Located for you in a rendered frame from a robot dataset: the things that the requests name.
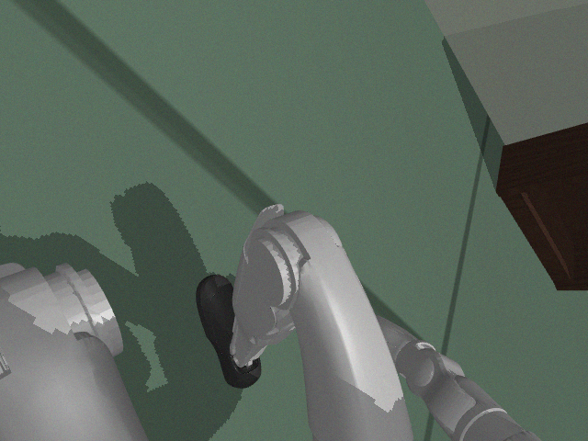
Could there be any bookshelf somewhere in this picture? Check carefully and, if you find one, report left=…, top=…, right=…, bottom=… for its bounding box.
left=496, top=122, right=588, bottom=290

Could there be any right robot hand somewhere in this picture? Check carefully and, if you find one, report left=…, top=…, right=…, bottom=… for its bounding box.
left=375, top=314, right=418, bottom=365

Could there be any right robot arm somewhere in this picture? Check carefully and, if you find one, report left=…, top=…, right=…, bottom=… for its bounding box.
left=395, top=340, right=542, bottom=441

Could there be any right robot foot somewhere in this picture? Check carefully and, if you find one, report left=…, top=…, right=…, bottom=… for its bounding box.
left=196, top=275, right=261, bottom=389

